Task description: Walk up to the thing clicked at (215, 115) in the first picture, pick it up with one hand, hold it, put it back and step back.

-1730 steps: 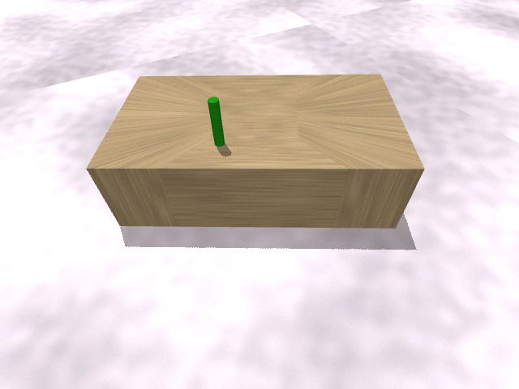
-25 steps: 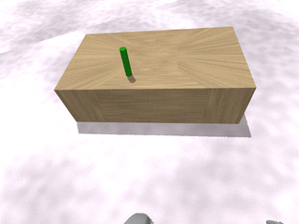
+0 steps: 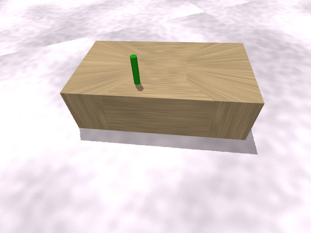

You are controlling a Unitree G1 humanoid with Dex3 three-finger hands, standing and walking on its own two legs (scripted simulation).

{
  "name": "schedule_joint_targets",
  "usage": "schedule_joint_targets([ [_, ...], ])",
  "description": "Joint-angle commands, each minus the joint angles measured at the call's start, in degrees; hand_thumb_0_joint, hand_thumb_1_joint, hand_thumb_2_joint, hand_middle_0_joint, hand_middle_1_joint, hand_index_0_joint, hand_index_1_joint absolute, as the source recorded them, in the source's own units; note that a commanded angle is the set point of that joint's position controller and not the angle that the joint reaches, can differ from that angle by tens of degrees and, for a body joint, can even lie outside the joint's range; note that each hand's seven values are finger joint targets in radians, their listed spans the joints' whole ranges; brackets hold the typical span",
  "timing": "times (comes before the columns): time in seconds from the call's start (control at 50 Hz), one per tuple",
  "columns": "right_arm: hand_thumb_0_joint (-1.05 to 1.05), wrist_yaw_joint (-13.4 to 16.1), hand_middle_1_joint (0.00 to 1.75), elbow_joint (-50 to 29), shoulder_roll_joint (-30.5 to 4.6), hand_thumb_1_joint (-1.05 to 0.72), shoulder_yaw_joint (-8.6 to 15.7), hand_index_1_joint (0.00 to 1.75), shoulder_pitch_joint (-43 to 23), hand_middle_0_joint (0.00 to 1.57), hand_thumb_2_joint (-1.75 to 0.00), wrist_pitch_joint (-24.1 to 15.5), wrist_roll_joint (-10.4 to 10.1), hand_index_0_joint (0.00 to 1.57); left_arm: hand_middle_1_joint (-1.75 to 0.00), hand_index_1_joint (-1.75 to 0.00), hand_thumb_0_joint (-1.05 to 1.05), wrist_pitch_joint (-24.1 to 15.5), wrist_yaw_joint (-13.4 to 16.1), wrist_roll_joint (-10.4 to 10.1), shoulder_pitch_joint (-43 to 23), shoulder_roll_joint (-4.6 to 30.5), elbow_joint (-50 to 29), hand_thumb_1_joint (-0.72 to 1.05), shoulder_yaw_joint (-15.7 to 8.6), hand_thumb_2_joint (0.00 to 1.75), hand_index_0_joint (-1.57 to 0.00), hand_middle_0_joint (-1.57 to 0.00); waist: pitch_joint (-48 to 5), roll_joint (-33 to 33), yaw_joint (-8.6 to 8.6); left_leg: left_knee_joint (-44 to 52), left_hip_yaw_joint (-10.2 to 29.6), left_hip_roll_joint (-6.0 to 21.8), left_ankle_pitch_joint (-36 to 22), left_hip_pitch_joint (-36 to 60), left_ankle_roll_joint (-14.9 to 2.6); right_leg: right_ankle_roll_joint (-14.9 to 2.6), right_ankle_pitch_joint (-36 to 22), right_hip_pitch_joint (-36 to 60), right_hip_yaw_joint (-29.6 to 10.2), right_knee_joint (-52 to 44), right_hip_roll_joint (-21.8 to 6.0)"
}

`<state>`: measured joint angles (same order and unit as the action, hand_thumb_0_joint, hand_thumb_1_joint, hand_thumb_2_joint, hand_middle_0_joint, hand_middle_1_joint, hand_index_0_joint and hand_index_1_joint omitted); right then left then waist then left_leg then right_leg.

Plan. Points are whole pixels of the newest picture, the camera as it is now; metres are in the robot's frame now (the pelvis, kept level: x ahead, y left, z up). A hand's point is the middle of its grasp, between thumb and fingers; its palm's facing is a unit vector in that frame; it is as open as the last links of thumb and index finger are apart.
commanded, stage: step back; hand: left
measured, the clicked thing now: (135, 70) +1.14 +0.20 -0.26
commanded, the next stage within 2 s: stand in 0.50 s
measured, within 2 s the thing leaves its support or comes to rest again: neither
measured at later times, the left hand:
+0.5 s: hand out of the picture +0.12 +0.30 -0.15, palm faces -0.02 -0.93 -0.37, open 7.3 cm
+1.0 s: hand out of the picture +0.13 +0.27 -0.13, palm faces -0.05 -0.94 -0.34, open 7.3 cm
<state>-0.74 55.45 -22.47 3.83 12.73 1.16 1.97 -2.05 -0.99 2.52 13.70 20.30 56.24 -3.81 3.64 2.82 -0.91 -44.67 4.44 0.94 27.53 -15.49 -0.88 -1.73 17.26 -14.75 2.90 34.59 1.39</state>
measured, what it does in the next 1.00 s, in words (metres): steps on the spot: left foot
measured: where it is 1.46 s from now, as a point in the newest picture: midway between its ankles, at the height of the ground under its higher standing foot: outside the picture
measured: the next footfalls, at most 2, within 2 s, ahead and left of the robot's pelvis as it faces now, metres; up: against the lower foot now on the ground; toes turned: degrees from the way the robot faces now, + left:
left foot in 0.24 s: +0.12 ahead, +0.16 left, +0.00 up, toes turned +1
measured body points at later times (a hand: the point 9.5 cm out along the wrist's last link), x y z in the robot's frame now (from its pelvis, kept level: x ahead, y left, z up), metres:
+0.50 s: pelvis +0.04 +0.03 +0.00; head +0.07 +0.04 +0.45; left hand +0.12 +0.35 -0.13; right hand +0.16 -0.26 -0.12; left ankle +0.08 +0.16 -0.73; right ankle +0.01 -0.10 -0.73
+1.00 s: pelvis +0.05 +0.02 +0.02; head +0.06 +0.02 +0.47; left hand +0.14 +0.32 -0.11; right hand +0.11 -0.28 -0.11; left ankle +0.08 +0.16 -0.73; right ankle +0.01 -0.10 -0.73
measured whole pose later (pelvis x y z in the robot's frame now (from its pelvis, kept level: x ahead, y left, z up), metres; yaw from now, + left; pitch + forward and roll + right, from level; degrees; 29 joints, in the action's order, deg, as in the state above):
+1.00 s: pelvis +0.05 +0.02 +0.02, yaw -2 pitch -2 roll +0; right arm -1.3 65.7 -20.2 1.0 5.3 -0.6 0.5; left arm -1.2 -0.6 0.6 5.9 19.9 65.0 -0.4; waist 3.1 0.3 0.5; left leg -19.8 -2.2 2.5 7.7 -9.8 1.5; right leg 0.9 13.6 -4.1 -0.2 20.0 -0.9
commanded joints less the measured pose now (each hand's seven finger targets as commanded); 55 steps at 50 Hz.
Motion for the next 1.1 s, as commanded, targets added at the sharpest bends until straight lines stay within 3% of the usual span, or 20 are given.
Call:
schedule_joint_targets([
  [0.0, 0.0, 1.1, 0.3, -4.8, -11.4, -0.9, 2.5, 0.3, -2.6, 0.2, -0.9, -2.3, -0.3, 0.2, -0.3, -0.3, 0.0, -2.5, 1.8, -0.6, -1.3, 18.2, -5.4, 0.9, -4.3, 0.9, -0.2, -0.2, 2.8, -6.0, -1.33, -11.1, 4.5, 0.9, 4.0, -16.3, -0.26, -12.63, 0.3, 5.9, -30.5, -17.9, -22.2],
  [0.04, 0.0, 1.0, 0.3, -3.4, -9.3, -0.9, 1.9, 0.3, -1.4, 0.2, -0.9, -2.4, -0.6, 0.2, -0.3, -0.3, 0.0, -2.9, 2.1, -1.3, -1.9, 15.5, -4.9, 0.9, -3.2, 0.9, -0.2, -0.2, -0.1, -7.2, -0.13, -7.7, 2.7, 1.1, -1.0, -13.5, -0.02, -8.15, -15.3, 7.5, -19.0, -14.3, -16.7],
  [0.1, 0.0, 0.7, 0.3, -3.6, -7.9, -0.9, 1.4, 0.3, -1.8, 0.2, -0.9, -2.2, -0.6, 0.2, -0.3, -0.3, 0.0, -2.8, 2.1, -1.1, -1.5, 16.0, -4.8, 0.9, -2.8, 0.9, -0.2, -0.2, -2.5, -10.3, -0.68, 0.2, -2.0, 1.2, -3.9, -6.5, 0.77, -8.05, -29.0, 4.9, -14.0, -10.7, -16.0],
  [0.14, 0.0, 0.8, 0.3, -3.1, -7.2, -0.9, 1.3, 0.3, -2.5, 0.2, -0.9, -2.2, -0.7, 0.2, -0.3, -0.3, 0.0, -2.3, 2.4, -1.7, -3.5, 15.3, -5.1, 0.9, -2.3, 0.9, -0.2, -0.2, -3.3, -12.7, -0.06, 5.4, -5.1, 1.0, -7.0, -3.0, 0.63, -6.61, -37.1, 4.3, -9.9, -7.8, -14.5],
  [0.18, 0.0, 1.0, 0.3, -2.0, -7.1, -0.9, 1.4, 0.3, -1.8, 0.2, -0.9, -2.2, -0.7, 0.2, -0.3, -0.3, 0.0, -1.5, 2.4, -2.0, -5.4, 15.5, -5.7, 0.9, -1.8, 0.9, -0.2, -0.2, -4.2, -12.9, 1.08, 12.7, -7.2, 0.3, -14.2, 3.1, 0.37, -5.34, -35.4, 1.5, -8.1, -4.0, -13.0],
  [0.2, 0.0, 1.2, 0.3, -1.3, -7.6, -0.9, 1.7, 0.3, -1.5, 0.2, -0.9, -2.3, -0.7, 0.2, -0.3, -0.3, 0.0, -1.0, 2.3, -2.2, -5.0, 15.3, -5.7, 0.9, -1.5, 0.9, -0.2, -0.2, -4.7, -11.4, 1.43, 16.2, -6.8, -0.2, -21.4, 6.4, -0.26, -3.64, -31.6, -0.3, -7.5, -2.0, -11.3],
  [0.22, 0.0, 1.4, 0.3, -1.0, -8.9, -0.9, 1.9, 0.3, -1.4, 0.2, -0.9, -2.3, -0.6, 0.2, -0.3, -0.3, 0.0, -0.8, 2.4, -2.3, -4.8, 14.1, -5.9, 0.9, -1.0, 0.9, -0.2, -0.2, -5.8, -8.6, 1.45, 16.2, -4.1, 1.8, -28.3, 9.2, -1.35, -2.13, -26.6, -2.3, -7.0, -0.1, -9.8],
  [0.24, 0.0, 1.7, 0.3, -1.1, -11.0, -0.9, 2.3, 0.3, -2.1, 0.2, -0.9, -2.3, -0.2, 0.2, -0.3, -0.3, 0.0, -0.4, 2.3, -2.5, -4.4, 12.7, -6.0, 0.9, -0.5, 0.9, -0.2, -0.2, -6.9, -4.3, 1.07, 17.0, 1.7, 6.7, -32.7, 10.6, -3.03, -0.99, -18.1, -5.0, -6.6, 1.7, -7.2],
  [0.26, 0.0, 1.8, 0.3, -2.0, -12.8, -0.9, 2.2, 0.3, -5.1, 0.2, -0.9, -2.5, -0.2, 0.2, -0.3, -0.3, 0.0, 0.3, 2.3, -3.0, -2.8, 11.4, -5.4, 0.9, -0.2, 0.9, -0.2, -0.2, -7.7, 0.2, -0.24, 20.6, 8.8, 12.6, -27.7, 7.7, -6.34, 0.23, -5.3, -4.4, -5.8, 3.6, -3.4],
  [0.28, 0.0, 1.6, 0.3, -2.4, -14.7, -0.9, 2.2, 0.3, -8.1, 0.2, -0.9, -2.3, -0.7, 0.2, -0.3, -0.3, 0.0, 1.0, 2.7, -3.1, -1.6, 12.3, -3.8, 0.9, -0.4, 0.9, -0.2, -0.2, -7.9, 4.2, -0.97, 23.0, 11.4, 16.9, -19.4, -0.3, -10.33, 0.31, 6.0, 2.1, -2.9, 5.6, -2.5],
  [0.3, 0.0, 1.4, 0.3, -2.3, -14.3, -0.9, 2.2, 0.3, -11.2, 0.2, -0.9, -2.1, -0.6, 0.2, -0.3, -0.3, 0.0, 1.0, 2.7, -2.5, -0.5, 12.7, -2.3, 0.9, -0.5, 0.9, -0.2, -0.2, -6.4, 4.7, -1.88, 23.3, 11.1, 16.8, -17.4, -3.5, -10.14, 0.3, 7.2, 5.3, -3.0, 4.6, -2.7],
  [0.36, 0.0, 1.3, 0.3, -1.5, -11.5, -0.9, 0.9, 0.3, -11.4, 0.2, -0.9, -2.2, -0.5, 0.2, -0.3, -0.3, 0.0, 0.2, 2.2, -1.8, -1.7, 13.5, -1.2, 0.9, -0.9, 0.9, -0.2, -0.2, -7.4, 4.1, -1.33, 19.3, 3.5, 10.1, -21.1, -1.6, -4.78, -0.6, -6.3, 6.1, -6.1, -2.9, -4.5],
  [0.42, 0.0, 1.2, 0.3, -0.2, -9.8, -0.9, 0.2, 0.3, -12.3, 0.2, -0.9, -2.2, -1.0, 0.2, -0.3, -0.3, 0.0, 0.1, 2.1, -2.1, -3.1, 14.1, -0.3, 0.9, -0.8, 0.9, -0.2, -0.2, -6.7, 2.7, -1.0, 18.8, 1.5, 8.1, -20.5, 0.5, -2.62, -0.77, -10.5, 4.3, -8.8, -5.3, -6.2],
  [0.46, 0.0, 1.2, 0.3, 0.5, -9.7, -0.9, 0.1, 0.3, -13.4, 0.2, -0.9, -2.3, -1.0, 0.2, -0.3, -0.3, 0.0, 0.0, 2.1, -2.0, -4.6, 13.9, -0.1, 0.9, -0.5, 0.9, -0.2, -0.2, -6.9, 1.0, -0.64, 18.6, 0.9, 7.9, -23.2, 3.0, -2.51, -0.72, -12.8, 3.0, -9.0, -7.0, -6.2],
  [0.48, 0.0, 0.8, 0.3, 1.3, -10.1, -0.9, -0.2, 0.3, -11.1, 0.2, -0.9, -2.7, -1.6, 0.2, -0.3, -0.3, 0.0, -0.1, 1.6, -2.3, -5.2, 11.3, 1.4, 0.9, 1.1, 0.9, -0.2, -0.2, -8.6, 2.2, 0.78, 20.6, 2.1, 8.0, -21.4, 5.2, -2.19, 0.03, -9.2, 4.8, -8.6, -9.8, -7.3],
  [0.62, 0.0, 0.5, 0.3, 3.8, -9.4, -0.9, -0.6, 0.3, -11.6, 0.2, -0.9, -3.4, -1.6, 0.2, -0.3, -0.3, 0.0, -0.6, 1.4, -2.2, -8.5, 12.7, 3.5, 0.9, 1.4, 0.9, -0.2, -0.2, -7.4, -3.4, 1.26, 22.5, 0.1, 7.6, -30.7, 11.1, -1.27, 0.88, -15.5, 5.3, -8.0, -14.1, -8.1],
  [0.72, 0.0, 0.4, 0.3, 4.8, -9.1, -0.9, -0.7, 0.3, -12.5, 0.2, -0.9, -3.3, -1.5, 0.2, -0.3, -0.3, 0.0, -0.5, 1.4, -2.2, -10.1, 12.4, 4.6, 0.9, 1.5, 0.9, -0.2, -0.2, -4.3, -3.7, 1.3, 25.8, -0.2, 7.1, -23.4, 9.3, -0.39, 1.06, -9.4, 4.9, -8.2, -17.6, -8.5],
  [0.8, 0.0, 0.3, 0.3, 5.4, -8.8, -0.9, -0.8, 0.3, -12.0, 0.2, -0.9, -3.3, -1.5, 0.2, -0.3, -0.3, 0.0, -0.7, 1.4, -2.1, -10.2, 12.7, 5.2, 0.9, 1.3, 0.9, -0.2, -0.2, -4.2, -4.3, 1.41, 26.6, -0.8, 6.6, -22.5, 9.4, 0.07, 1.1, -9.5, 5.8, -8.5, -19.2, -9.0],
  [0.98, 0.0, 0.5, 0.3, 6.5, -9.5, -0.9, -1.0, 0.3, -11.0, 0.2, -0.9, -3.4, -1.5, 0.2, -0.3, -0.3, 0.0, -0.4, 1.3, -2.1, -10.1, 12.5, 5.6, 0.9, 1.1, 0.9, -0.2, -0.2, -4.6, -2.4, 1.18, 28.2, -0.8, 7.0, -21.9, 9.8, 0.55, 0.98, -9.7, 6.8, -8.3, -19.4, -8.6],
  [1.08, 0.0, 0.7, 0.3, 6.8, -9.5, -0.9, -1.1, 0.3, -10.8, 0.2, -0.9, -3.4, -1.5, 0.2, -0.3, -0.3, 0.0, -0.5, 1.4, -2.2, -10.1, 12.5, 5.5, 0.9, 1.1, 0.9, -0.2, -0.2, -6.7, -3.0, 1.15, 26.5, -1.4, 7.5, -28.4, 11.6, 0.34, 1.08, -15.3, 8.3, -8.2, -19.1, -9.1],
])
